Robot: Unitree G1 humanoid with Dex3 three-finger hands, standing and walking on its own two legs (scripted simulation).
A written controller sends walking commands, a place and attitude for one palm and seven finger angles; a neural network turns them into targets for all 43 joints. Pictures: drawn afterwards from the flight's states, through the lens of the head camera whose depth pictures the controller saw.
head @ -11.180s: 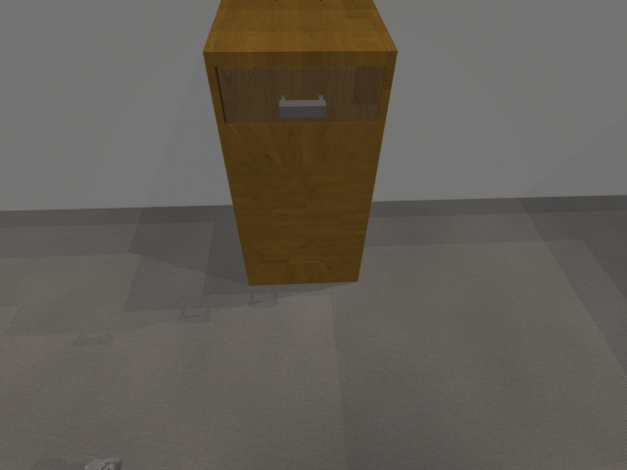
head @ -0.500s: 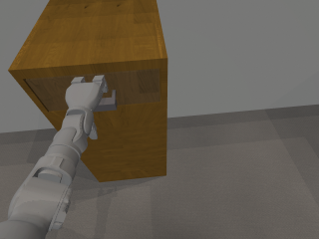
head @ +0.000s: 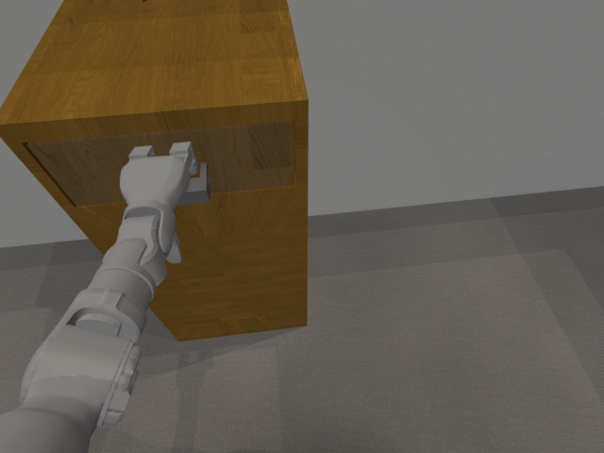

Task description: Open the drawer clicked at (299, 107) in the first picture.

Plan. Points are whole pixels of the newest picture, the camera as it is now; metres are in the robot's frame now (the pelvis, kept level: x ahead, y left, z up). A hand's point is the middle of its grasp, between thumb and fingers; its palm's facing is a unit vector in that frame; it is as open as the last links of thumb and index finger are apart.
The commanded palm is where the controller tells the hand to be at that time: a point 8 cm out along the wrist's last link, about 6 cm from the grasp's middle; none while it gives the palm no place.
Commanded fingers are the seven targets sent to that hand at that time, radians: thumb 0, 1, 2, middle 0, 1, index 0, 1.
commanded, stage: lower the fingers behind the handle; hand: left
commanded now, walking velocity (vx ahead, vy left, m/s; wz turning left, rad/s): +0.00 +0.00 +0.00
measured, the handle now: (174, 182) +0.51 +0.19 +0.04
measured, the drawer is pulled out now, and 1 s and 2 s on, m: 0.00 0.00 0.02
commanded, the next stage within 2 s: close the thumb around the handle in 0.56 s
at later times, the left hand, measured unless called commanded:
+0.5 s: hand (173, 208) +0.47 +0.19 +0.03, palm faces -0.01 -0.04 -1.00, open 13.8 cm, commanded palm +0.45 +0.20 +0.08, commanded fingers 0.00 -0.50 0.30 -0.30 -1.20 -0.30 -1.20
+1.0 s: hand (174, 207) +0.47 +0.19 +0.03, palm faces -0.01 -0.04 -1.00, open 10.5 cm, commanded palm +0.45 +0.20 +0.08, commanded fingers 0.00 0.51 0.73 -0.37 -1.31 -0.37 -1.31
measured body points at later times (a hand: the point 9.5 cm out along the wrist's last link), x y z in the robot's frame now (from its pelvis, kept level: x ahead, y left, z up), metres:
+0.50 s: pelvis -0.01 +0.01 -0.01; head +0.07 +0.00 +0.44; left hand +0.46 +0.18 +0.08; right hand +0.01 -0.26 -0.14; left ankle +0.01 +0.11 -0.71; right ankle -0.04 -0.10 -0.71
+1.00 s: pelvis -0.01 +0.01 +0.00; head +0.06 +0.01 +0.44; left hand +0.47 +0.18 +0.08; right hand +0.02 -0.26 -0.13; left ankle +0.01 +0.11 -0.71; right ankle -0.04 -0.10 -0.71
